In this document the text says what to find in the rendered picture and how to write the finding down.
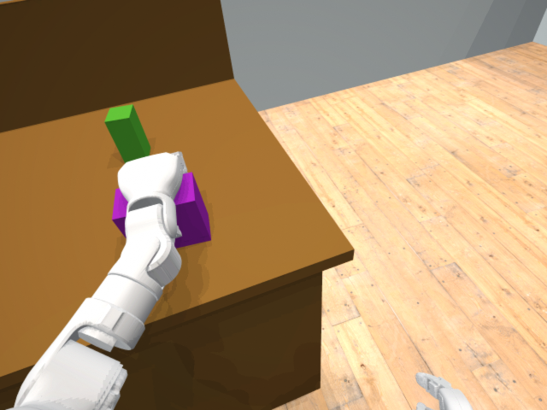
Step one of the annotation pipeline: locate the robot right hand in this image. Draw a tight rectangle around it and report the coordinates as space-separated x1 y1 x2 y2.
415 372 473 410

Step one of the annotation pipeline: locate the table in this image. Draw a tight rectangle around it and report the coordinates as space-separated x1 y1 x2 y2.
0 0 355 410

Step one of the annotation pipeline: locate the robot left hand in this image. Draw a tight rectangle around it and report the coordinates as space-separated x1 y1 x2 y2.
118 151 187 238

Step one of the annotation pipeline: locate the robot left upper arm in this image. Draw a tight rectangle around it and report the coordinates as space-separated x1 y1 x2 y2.
6 339 127 410

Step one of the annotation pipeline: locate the left robot forearm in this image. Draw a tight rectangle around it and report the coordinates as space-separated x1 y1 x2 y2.
14 192 181 407

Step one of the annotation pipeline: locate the sponge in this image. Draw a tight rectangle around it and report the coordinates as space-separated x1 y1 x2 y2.
112 172 211 249

